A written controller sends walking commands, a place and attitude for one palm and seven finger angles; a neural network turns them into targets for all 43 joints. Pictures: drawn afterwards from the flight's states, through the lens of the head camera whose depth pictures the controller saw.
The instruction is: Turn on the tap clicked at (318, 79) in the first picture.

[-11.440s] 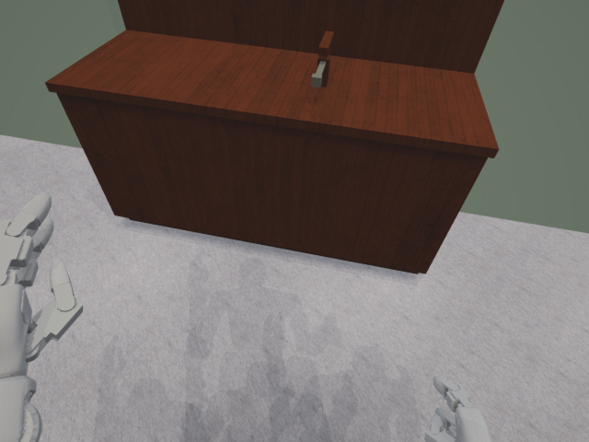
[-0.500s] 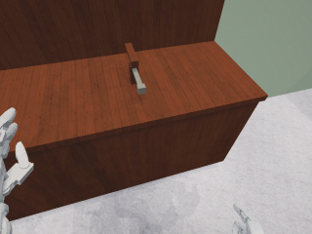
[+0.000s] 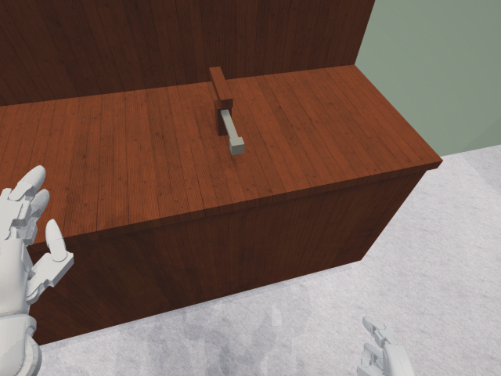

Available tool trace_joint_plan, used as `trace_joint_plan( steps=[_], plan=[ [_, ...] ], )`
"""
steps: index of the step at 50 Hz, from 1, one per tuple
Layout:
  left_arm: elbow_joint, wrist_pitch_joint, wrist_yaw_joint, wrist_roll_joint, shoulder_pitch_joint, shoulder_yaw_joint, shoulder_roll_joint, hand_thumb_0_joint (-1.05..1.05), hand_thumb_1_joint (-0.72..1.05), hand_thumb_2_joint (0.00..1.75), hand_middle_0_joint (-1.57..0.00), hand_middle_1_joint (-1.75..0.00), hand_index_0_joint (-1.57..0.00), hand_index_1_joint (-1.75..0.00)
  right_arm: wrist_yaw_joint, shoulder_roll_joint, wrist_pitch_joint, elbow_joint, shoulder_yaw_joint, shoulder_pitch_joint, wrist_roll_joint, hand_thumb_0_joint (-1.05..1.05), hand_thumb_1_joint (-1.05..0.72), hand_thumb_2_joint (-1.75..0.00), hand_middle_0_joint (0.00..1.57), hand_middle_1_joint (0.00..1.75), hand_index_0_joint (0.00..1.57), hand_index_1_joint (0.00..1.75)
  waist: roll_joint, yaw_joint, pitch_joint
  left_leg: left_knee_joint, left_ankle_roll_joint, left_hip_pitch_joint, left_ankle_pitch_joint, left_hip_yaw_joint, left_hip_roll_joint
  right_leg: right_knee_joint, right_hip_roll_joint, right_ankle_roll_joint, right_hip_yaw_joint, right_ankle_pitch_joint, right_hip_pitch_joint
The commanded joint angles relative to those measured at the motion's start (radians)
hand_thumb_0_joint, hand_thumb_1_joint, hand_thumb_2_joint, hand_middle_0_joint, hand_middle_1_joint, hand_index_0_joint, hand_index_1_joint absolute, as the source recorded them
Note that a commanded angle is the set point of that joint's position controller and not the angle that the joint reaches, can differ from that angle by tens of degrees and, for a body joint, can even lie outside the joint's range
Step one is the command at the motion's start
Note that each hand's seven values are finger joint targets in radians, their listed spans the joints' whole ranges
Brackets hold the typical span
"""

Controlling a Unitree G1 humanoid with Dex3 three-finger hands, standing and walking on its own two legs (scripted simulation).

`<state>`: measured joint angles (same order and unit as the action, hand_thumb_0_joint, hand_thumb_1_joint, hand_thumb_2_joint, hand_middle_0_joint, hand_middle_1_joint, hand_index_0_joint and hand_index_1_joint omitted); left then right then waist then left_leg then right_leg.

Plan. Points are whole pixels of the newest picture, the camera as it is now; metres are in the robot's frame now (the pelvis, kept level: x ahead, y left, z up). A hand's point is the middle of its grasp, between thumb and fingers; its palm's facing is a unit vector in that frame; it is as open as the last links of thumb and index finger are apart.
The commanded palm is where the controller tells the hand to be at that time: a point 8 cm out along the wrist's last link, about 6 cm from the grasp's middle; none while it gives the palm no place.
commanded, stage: look again from close up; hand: left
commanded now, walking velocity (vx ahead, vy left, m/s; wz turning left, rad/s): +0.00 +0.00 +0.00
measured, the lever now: (236, 146) +0.56 +0.08 +0.01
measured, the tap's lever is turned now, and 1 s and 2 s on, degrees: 0 0 0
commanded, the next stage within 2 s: shuffle to correct the standing spot in 0.16 s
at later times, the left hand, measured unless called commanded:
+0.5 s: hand (81, 236) +0.24 +0.23 +0.15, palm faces +0.44 -0.84 -0.32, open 7.4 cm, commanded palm +0.18 +0.26 +0.17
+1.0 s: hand (158, 173) +0.33 +0.16 +0.17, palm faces +0.34 -0.86 -0.39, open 7.4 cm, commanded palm +0.25 +0.20 +0.17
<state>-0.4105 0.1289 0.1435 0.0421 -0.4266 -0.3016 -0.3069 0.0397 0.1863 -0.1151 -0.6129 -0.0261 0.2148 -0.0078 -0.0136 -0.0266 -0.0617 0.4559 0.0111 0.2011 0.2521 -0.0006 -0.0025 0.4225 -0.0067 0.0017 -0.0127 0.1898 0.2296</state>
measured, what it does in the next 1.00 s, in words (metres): walks ahead: left foot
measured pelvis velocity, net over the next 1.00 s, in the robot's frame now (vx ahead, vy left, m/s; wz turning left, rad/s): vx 0.08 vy -0.07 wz -0.05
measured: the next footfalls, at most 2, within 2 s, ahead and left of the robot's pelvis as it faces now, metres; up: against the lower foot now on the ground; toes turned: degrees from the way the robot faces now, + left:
left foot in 0.84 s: +0.17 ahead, +0.09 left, +0.00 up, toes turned +6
right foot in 1.12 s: +0.21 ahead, -0.27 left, +0.00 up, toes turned -8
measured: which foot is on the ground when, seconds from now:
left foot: down 0.00-0.60, up 0.62-0.82, down 0.84-1.00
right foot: down 0.00-0.84, up 0.86-1.00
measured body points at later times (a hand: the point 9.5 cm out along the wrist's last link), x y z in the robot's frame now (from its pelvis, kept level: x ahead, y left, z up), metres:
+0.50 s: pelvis +0.02 -0.02 -0.01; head +0.04 -0.01 +0.44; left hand +0.21 +0.28 +0.17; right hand +0.20 -0.23 -0.09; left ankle -0.01 +0.11 -0.74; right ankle +0.02 -0.12 -0.74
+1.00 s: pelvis +0.08 -0.07 -0.02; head +0.12 -0.05 +0.43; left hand +0.30 +0.20 +0.19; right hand +0.25 -0.29 -0.10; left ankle +0.13 +0.09 -0.74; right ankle +0.10 -0.18 -0.66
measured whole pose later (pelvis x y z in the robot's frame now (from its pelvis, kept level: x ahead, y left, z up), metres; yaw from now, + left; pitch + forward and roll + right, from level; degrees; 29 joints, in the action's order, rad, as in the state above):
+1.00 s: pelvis +0.08 -0.07 -0.02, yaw -3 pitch -3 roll +0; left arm -0.56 0.17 0.12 0.05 -0.35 -0.40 -0.43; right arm 0.01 0.14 -0.07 -0.57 -0.02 0.15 0.00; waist -0.06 0.00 -0.14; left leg 0.62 -0.04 0.30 0.26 0.10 0.13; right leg 1.19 -0.01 0.02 -0.01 0.36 0.55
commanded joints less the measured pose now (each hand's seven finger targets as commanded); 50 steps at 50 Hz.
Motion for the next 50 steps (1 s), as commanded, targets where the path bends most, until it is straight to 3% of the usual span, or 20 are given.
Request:
trace_joint_plan(
  steps=[1,8,14,20,25,27,28,30,31,35,37,39,40,41,42,43,44,45,47,50],
  plan=[
    [-0.397,0.113,0.032,0.005,0.091,-0.161,-0.252,0.0,0.9,0.9,-0.2,-0.3,-0.2,-0.3,0.013,0.111,-0.068,0.173,0.047,-0.101,-0.002,0.0,-0.9,-0.9,0.2,0.3,0.2,0.3,0.156,-0.003,0.23,-0.062,0.007,-0.072,-0.339,-0.071,0.086,0.006,0.059,0.016,0.046,-0.245,-0.151],
    [-0.234,0.101,0.022,0.024,-0.088,-0.164,-0.196,0.0,0.9,0.9,-0.2,-0.3,-0.2,-0.3,0.006,0.121,-0.036,0.173,0.059,-0.074,-0.01,0.0,-0.9,-0.9,0.2,0.3,0.2,0.3,0.072,0.016,0.212,-0.027,-0.024,-0.056,-0.434,-0.057,0.081,0.005,0.066,0.024,0.037,-0.36,-0.161],
    [-0.194,0.088,0.011,0.023,-0.006,-0.129,-0.188,0.0,0.9,0.9,-0.2,-0.3,-0.2,-0.3,0.018,0.13,-0.011,0.172,0.056,-0.084,-0.009,0.0,-0.9,-0.9,0.2,0.3,0.2,0.3,0.014,0.025,0.168,-0.053,-0.01,-0.034,-0.315,-0.062,0.094,-0.002,0.062,0.018,0.042,-0.269,-0.111],
    [-0.316,0.084,0.021,0.016,0.162,-0.109,-0.211,0.0,0.9,0.9,-0.2,-0.3,-0.2,-0.3,0.031,0.123,-0.003,0.178,0.051,-0.106,-0.006,0.0,-0.9,-0.9,0.2,0.3,0.2,0.3,0.179,0.026,0.108,-0.154,0.057,-0.023,0.051,-0.187,0.174,0.097,-0.003,0.016,-0.024,0.073,0.031],
    [-0.316,0.085,0.034,0.005,0.135,-0.129,-0.225,0.0,0.9,0.9,-0.2,-0.3,-0.2,-0.3,0.018,0.116,-0.014,0.172,0.052,-0.096,-0.003,0.0,-0.9,-0.9,0.2,0.3,0.2,0.3,0.193,0.018,0.107,-0.052,0.066,0.02,0.007,-0.16,0.176,0.016,-0.002,0.041,-0.025,0.061,-0.039],
    [-0.282,0.083,0.031,0.012,0.085,-0.142,-0.225,0.0,0.9,0.9,-0.2,-0.3,-0.2,-0.3,0.009,0.118,-0.01,0.176,0.061,-0.085,-0.006,0.0,-0.9,-0.9,0.2,0.3,0.2,0.3,0.095,0.013,0.142,0.103,0.043,0.093,-0.043,-0.084,0.125,0.006,0.043,0.088,0.074,0.011,-0.12],
    [-0.245,0.075,0.028,0.018,0.026,-0.144,-0.217,0.0,0.9,0.9,-0.2,-0.3,-0.2,-0.3,0.006,0.116,-0.008,0.179,0.066,-0.08,-0.011,0.0,-0.9,-0.9,0.2,0.3,0.2,0.3,-0.015,0.016,0.154,0.238,0.025,0.161,-0.041,-0.036,0.086,-0.015,0.114,0.144,0.204,0.004,-0.162],
    [-0.258,0.078,0.028,0.03,0.041,-0.146,-0.221,0.0,0.9,0.9,-0.2,-0.3,-0.2,-0.3,-0.003,0.107,0.002,0.191,0.07,-0.079,-0.022,0.0,-0.9,-0.9,0.2,0.3,0.2,0.3,-0.177,0.007,0.146,0.506,-0.014,0.396,0.188,0.028,0.012,-0.094,0.284,0.287,0.46,-0.108,-0.297],
    [-0.262,0.085,0.028,0.033,0.032,-0.147,-0.215,0.0,0.9,0.9,-0.2,-0.3,-0.2,-0.3,-0.005,0.105,0.006,0.195,0.067,-0.084,-0.023,0.0,-0.9,-0.9,0.2,0.3,0.2,0.3,-0.153,-0.006,0.133,0.572,-0.017,0.479,0.282,-0.005,0.039,-0.092,0.318,0.325,0.482,-0.22,-0.342],
    [-0.291,0.098,0.023,0.025,0.039,-0.167,-0.24,0.0,0.9,0.9,-0.2,-0.3,-0.2,-0.3,-0.001,0.084,0.037,0.192,0.043,-0.097,-0.005,0.0,-0.9,-0.9,0.2,0.3,0.2,0.3,-0.085,0.0,0.11,0.484,-0.021,0.407,0.211,0.042,0.103,-0.031,0.249,0.279,0.286,-0.373,-0.219],
    [-0.343,0.1,0.019,0.027,0.117,-0.161,-0.248,0.0,0.9,0.9,-0.2,-0.3,-0.2,-0.3,0.003,0.082,0.037,0.194,0.042,-0.095,0.004,0.0,-0.9,-0.9,0.2,0.3,0.2,0.3,-0.093,0.01,0.126,0.321,-0.021,0.207,0.092,0.109,0.088,-0.015,0.195,0.24,0.171,-0.258,-0.086],
    [-0.381,0.092,0.013,0.036,0.146,-0.155,-0.256,0.0,0.9,0.9,-0.2,-0.3,-0.2,-0.3,0.012,0.09,0.027,0.189,0.052,-0.089,0.008,0.0,-0.9,-0.9,0.2,0.3,0.2,0.3,-0.009,0.035,0.152,0.137,-0.022,-0.067,-0.084,0.174,0.026,0.129,0.116,0.176,0.073,-0.124,0.065],
    [-0.398,0.095,0.01,0.038,0.147,-0.156,-0.258,0.0,0.9,0.9,-0.2,-0.3,-0.2,-0.3,0.02,0.113,0.017,0.187,0.07,-0.068,0.005,0.0,-0.9,-0.9,0.2,0.3,0.2,0.3,0.092,0.047,0.195,0.069,0.004,-0.268,-0.11,0.118,0.06,0.32,0.063,0.13,0.041,-0.091,0.183],
    [-0.425,0.111,0.011,0.037,0.144,-0.163,-0.26,0.0,0.9,0.9,-0.2,-0.3,-0.2,-0.3,0.022,0.14,0.017,0.195,0.083,-0.071,0.01,0.0,-0.9,-0.9,0.2,0.3,0.2,0.3,0.263,0.051,0.228,-0.015,0.068,-0.43,-0.055,-0.186,0.257,0.55,-0.018,0.062,0.004,0.186,0.379],
    [-0.454,0.126,0.016,0.036,0.181,-0.159,-0.261,0.0,0.9,0.9,-0.2,-0.3,-0.2,-0.3,0.018,0.134,0.005,0.204,0.073,-0.086,0.014,0.0,-0.9,-0.9,0.2,0.3,0.2,0.3,0.394,0.044,0.209,-0.135,0.171,-0.413,-0.082,-0.52,0.461,0.793,-0.082,0.029,0.034,0.356,0.48],
    [-0.401,0.135,0.013,0.038,0.168,-0.193,-0.286,0.0,0.9,0.9,-0.2,-0.3,-0.2,-0.3,0.011,0.115,-0.009,0.212,0.056,-0.121,0.006,0.0,-0.9,-0.9,0.2,0.3,0.2,0.3,0.272,0.035,0.14,-0.194,0.244,-0.311,-0.079,-0.603,0.519,0.92,-0.055,0.028,0.124,0.299,0.501],
    [-0.37,0.127,-0.003,0.028,0.151,-0.208,-0.299,0.0,0.9,0.9,-0.2,-0.3,-0.2,-0.3,0.006,0.126,-0.007,0.188,0.061,-0.112,0.015,0.0,-0.9,-0.9,0.2,0.3,0.2,0.3,0.196,0.035,0.087,-0.198,0.265,-0.217,-0.06,-0.554,0.511,0.952,-0.005,0.021,0.144,0.253,0.531],
    [-0.403,0.119,-0.01,0.017,0.166,-0.213,-0.312,0.0,0.9,0.9,-0.2,-0.3,-0.2,-0.3,-0.003,0.135,-0.006,0.186,0.072,-0.119,0.018,0.0,-0.9,-0.9,0.2,0.3,0.2,0.3,0.228,0.033,0.058,-0.194,0.265,-0.141,-0.048,-0.514,0.508,0.969,0.036,0.014,0.146,0.234,0.552],
    [-0.422,0.124,-0.022,0.006,0.127,-0.219,-0.295,0.0,0.9,0.9,-0.2,-0.3,-0.2,-0.3,-0.015,0.128,-0.01,0.174,0.078,-0.123,0.015,0.0,-0.9,-0.9,0.2,0.3,0.2,0.3,0.233,0.006,0.036,-0.166,0.217,0.008,0.002,-0.298,0.453,0.879,0.082,0.017,0.143,0.166,0.475],
    [-0.399,0.139,-0.026,0.015,-0.024,-0.237,-0.251,0.0,0.9,0.9,-0.2,-0.3,-0.2,-0.3,-0.03,0.124,-0.018,0.185,0.084,-0.088,0.005,0.0,-0.9,-0.9,0.2,0.3,0.2,0.3,0.293,-0.011,0.108,-0.114,0.122,0.15,0.032,-0.015,0.341,0.452,0.085,0.024,-0.002,0.098,0.171]
  ],
)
